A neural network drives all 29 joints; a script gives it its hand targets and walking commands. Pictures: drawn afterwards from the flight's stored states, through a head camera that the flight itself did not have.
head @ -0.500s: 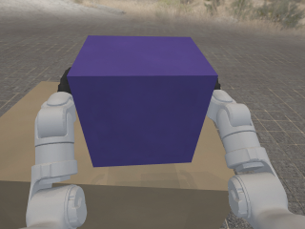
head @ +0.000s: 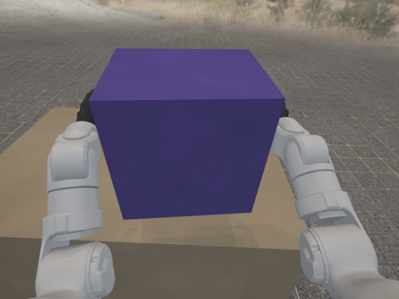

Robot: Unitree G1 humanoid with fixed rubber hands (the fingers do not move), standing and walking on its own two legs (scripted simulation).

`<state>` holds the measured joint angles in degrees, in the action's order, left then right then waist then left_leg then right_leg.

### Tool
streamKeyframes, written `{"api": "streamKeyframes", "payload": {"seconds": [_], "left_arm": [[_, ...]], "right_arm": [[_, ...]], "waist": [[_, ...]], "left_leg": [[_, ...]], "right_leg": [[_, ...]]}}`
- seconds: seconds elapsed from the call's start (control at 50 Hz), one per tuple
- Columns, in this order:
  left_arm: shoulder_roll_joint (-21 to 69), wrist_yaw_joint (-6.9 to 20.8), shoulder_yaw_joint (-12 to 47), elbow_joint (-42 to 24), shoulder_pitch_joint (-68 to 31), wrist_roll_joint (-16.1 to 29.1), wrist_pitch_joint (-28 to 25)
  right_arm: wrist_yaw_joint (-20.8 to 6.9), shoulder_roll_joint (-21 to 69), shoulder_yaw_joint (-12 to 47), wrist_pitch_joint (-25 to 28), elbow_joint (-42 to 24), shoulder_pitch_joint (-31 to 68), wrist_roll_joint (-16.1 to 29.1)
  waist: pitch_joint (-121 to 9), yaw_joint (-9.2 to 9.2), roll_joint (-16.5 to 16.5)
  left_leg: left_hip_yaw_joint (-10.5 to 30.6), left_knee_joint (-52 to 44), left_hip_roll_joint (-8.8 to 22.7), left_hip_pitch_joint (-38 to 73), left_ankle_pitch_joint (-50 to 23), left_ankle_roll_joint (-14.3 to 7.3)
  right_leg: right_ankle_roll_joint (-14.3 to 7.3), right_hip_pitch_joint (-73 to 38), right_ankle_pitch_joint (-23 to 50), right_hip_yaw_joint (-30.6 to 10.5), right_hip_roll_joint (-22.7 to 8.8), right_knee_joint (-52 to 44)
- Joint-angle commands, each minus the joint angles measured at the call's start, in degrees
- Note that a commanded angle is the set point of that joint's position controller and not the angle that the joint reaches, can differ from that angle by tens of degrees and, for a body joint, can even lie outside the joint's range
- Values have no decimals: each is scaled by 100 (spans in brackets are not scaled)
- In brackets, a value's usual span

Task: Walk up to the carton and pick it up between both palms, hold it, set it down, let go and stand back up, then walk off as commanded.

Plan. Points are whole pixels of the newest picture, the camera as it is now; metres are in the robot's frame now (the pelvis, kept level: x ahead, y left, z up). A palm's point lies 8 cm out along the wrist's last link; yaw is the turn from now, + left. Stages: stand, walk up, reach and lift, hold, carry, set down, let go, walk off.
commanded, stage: hold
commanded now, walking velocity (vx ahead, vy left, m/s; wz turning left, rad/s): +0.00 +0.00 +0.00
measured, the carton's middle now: (186, 133) +0.38 +0.01 +0.22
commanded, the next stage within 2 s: none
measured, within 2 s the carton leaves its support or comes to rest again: neither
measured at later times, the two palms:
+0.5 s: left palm (89, 128) +0.36 +0.19 +0.24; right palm (277, 124) +0.36 -0.17 +0.25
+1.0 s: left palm (86, 128) +0.35 +0.19 +0.24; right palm (275, 123) +0.36 -0.16 +0.25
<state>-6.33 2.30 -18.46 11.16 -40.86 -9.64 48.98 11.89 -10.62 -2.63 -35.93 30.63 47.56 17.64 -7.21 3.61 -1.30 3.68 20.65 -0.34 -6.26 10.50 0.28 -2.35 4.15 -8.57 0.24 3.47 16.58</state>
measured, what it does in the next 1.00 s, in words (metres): stands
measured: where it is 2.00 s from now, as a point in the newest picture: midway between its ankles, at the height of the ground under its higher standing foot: outside the picture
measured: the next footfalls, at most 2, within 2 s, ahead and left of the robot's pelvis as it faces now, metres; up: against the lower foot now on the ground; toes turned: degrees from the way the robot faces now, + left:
none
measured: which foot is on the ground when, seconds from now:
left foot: down 0.00-1.00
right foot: down 0.00-1.00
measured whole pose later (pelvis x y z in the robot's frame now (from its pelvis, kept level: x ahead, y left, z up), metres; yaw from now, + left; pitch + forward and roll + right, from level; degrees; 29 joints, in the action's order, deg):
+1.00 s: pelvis +0.00 +0.00 +0.00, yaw +0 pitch -4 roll -1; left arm -6.7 2.4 -18.4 11.1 -41.0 -9.3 48.9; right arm 12.0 -10.2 -3.2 -36.2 29.8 47.4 17.3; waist -7.3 3.5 -1.2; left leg 3.9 20.8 -0.4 -6.5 10.4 0.3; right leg -2.3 4.3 -8.6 0.4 3.4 16.7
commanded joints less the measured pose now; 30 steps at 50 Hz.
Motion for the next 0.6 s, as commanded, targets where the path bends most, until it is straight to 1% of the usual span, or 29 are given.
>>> {"api": "streamKeyframes", "payload": {"seconds": [0.0, 0.02, 0.04, 0.06, 0.08, 0.1, 0.12, 0.14, 0.16, 0.18, 0.2, 0.22, 0.24, 0.26, 0.28, 0.3, 0.32, 0.34, 0.36, 0.38, 0.4, 0.44, 0.46, 0.48, 0.52, 0.54, 0.56, 0.58], "left_arm": [[3018, 790, 2562, -1098, -5028, 1207, -534], [3041, 802, 2642, -1279, -5029, 1265, -549], [3112, 768, 2702, -1369, -5047, 1270, -561], [3059, 751, 2693, -1323, -5050, 1298, -565], [3149, 742, 2767, -1276, -4980, 1357, -558], [3076, 750, 2626, -1096, -4827, 1261, -521], [3059, 767, 2533, -909, -4716, 1168, -481], [3080, 799, 2567, -1073, -4720, 1137, -486], [3009, 823, 2491, -1043, -4638, 1041, -451], [3036, 807, 2551, -1131, -4787, 1097, -467], [3095, 811, 2669, -1109, -4843, 1171, -464], [3137, 801, 2722, -998, -4786, 1246, -458], [3182, 785, 2813, -1203, -4877, 1314, -488], [3182, 765, 2805, -1248, -4936, 1293, -514], [3203, 768, 2822, -1337, -5055, 1326, -521], [3030, 772, 2665, -1182, -4908, 1276, -511], [3137, 748, 2726, -1245, -4883, 1285, -508], [3029, 762, 2645, -1312, -4750, 1253, -498], [3027, 751, 2604, -1376, -4858, 1180, -502], [3081, 756, 2646, -1175, -4731, 1166, -460], [3040, 789, 2543, -1026, -4747, 1094, -442], [3079, 816, 2665, -1126, -4864, 1157, -471], [3065, 804, 2682, -1228, -4893, 1151, -478], [3064, 778, 2640, -1284, -4998, 1154, -491], [3103, 771, 2594, -975, -4753, 1151, -462], [3110, 794, 2579, -895, -4683, 1153, -446], [3006, 795, 2474, -1004, -4799, 1126, -452], [3018, 779, 2500, -1166, -4917, 1139, -486]], "right_arm": [[-877, 3677, 1767, 410, -2215, 5275, 970], [-859, 3728, 1818, 410, -2293, 5233, 1011], [-878, 3666, 1846, 420, -2354, 5288, 1016], [-873, 3657, 1855, 435, -2438, 5331, 1052], [-855, 3618, 1841, 432, -2483, 5304, 1064], [-852, 3565, 1827, 368, -2246, 5088, 1020], [-853, 3550, 1821, 373, -2227, 5182, 980], [-843, 3541, 1801, 359, -2182, 5009, 992], [-838, 3517, 1814, 320, -2070, 4940, 1004], [-867, 3476, 1782, 344, -2068, 4983, 1018], [-863, 3439, 1765, 378, -2202, 5154, 999], [-872, 3396, 1669, 383, -2222, 5217, 959], [-881, 3472, 1719, 421, -2371, 5279, 957], [-889, 3466, 1696, 412, -2254, 5242, 973], [-884, 3509, 1708, 407, -2309, 5241, 989], [-858, 3613, 1810, 389, -2473, 5251, 1027], [-878, 3551, 1847, 390, -2399, 5261, 1042], [-843, 3608, 1905, 355, -2469, 5124, 1085], [-866, 3529, 1883, 339, -2228, 4990, 1081], [-877, 3419, 1784, 345, -2213, 5039, 1037], [-871, 3451, 1766, 316, -2078, 5026, 1021], [-875, 3454, 1706, 342, -2108, 5030, 980], [-892, 3555, 1784, 366, -2236, 5123, 1012], [-900, 3552, 1793, 367, -2137, 5099, 1068], [-907, 3528, 1801, 375, -2198, 5231, 1004], [-882, 3513, 1758, 355, -2203, 5176, 995], [-887, 3593, 1797, 352, -2198, 5211, 1015], [-908, 3653, 1811, 368, -2244, 5242, 1049]], "waist": [[-2261, 8, 329], [-2378, 42, 347], [-2580, 55, 454], [-2596, 29, 462], [-2557, 43, 410], [-2254, 43, 373], [-2184, -14, 334], [-2130, 74, 385], [-2083, 21, 403], [-2168, 30, 456], [-2201, 91, 399], [-2168, 147, 439], [-2408, 137, 468], [-2331, 139, 529], [-2373, 162, 516], [-2366, 37, 364], [-2410, 58, 463], [-2473, 34, 339], [-2357, 31, 428], [-2232, 49, 544], [-2061, 18, 430], [-2116, 110, 445], [-2213, 46, 448], [-2266, 26, 491], [-2139, -21, 373], [-2029, 21, 391], [-2095, -45, 293], [-2287, -66, 329]], "left_leg": [[-168, -232, -171, 336, -1299, 91], [-162, -197, -192, 379, -1340, 95], [-154, -191, -174, 442, -1477, 120], [-132, -142, -187, 461, -1556, 143], [-124, -142, -147, 477, -1598, 155], [-142, -176, -154, 485, -1516, 141], [-145, -183, -163, 425, -1476, 98], [-160, -194, -171, 416, -1442, 129], [-150, -220, -164, 357, -1397, 121], [-147, -209, -147, 433, -1432, 160], [-134, -228, -123, 429, -1380, 160], [-111, -245, -99, 407, -1351, 182], [-107, -188, -104, 455, -1486, 187], [-105, -179, -113, 519, -1513, 211], [-119, -153, -124, 491, -1529, 206], [-142, -153, -167, 415, -1468, 128], [-131, -158, -179, 469, -1506, 153], [-135, -126, -181, 487, -1652, 117], [-130, -133, -167, 554, -1695, 167], [-129, -172, -150, 494, -1570, 188], [-132, -237, -136, 422, -1419, 168], [-144, -235, -123, 406, -1346, 192], [-153, -222, -139, 412, -1388, 160], [-136, -221, -145, 450, -1407, 181], [-145, -229, -154, 373, -1379, 133], [-142, -247, -129, 345, -1387, 138], [-155, -236, -158, 340, -1383, 91], [-147, -223, -158, 386, -1430, 92]], "right_leg": [[446, -861, 1533, -91, -96, -72], [484, -929, 1699, -124, -131, -22], [480, -984, 1767, -106, -110, -4], [464, -893, 1771, -74, -62, -2], [453, -865, 1769, -69, -41, -3], [453, -811, 1748, -89, -60, -45], [454, -793, 1693, -82, -58, -62], [443, -875, 1701, -91, -80, -53], [413, -930, 1553, -107, -73, -67], [404, -874, 1541, -80, -55, -37], [398, -824, 1433, -53, -39, -67], [357, -730, 1328, -82, -29, -116], [377, -773, 1443, -60, -38, -51], [378, -720, 1491, -48, -35, -60], [397, -774, 1547, -77, -40, -42], [454, -886, 1649, -90, -80, -53], [455, -817, 1731, -83, -84, -24], [479, -977, 1973, -143, -102, -2], [445, -881, 1890, -73, -47, 17], [413, -794, 1660, -68, -31, -23], [391, -772, 1463, -73, -33, -83], [401, -792, 1448, -76, -80, -71], [422, -870, 1461, -87, -81, -59], [403, -811, 1467, -87, -70, -48], [420, -792, 1533, -74, -76, -59], [421, -817, 1539, -109, -89, -85], [444, -873, 1525, -91, -91, -80], [445, -897, 1577, -75, -77, -47]]}}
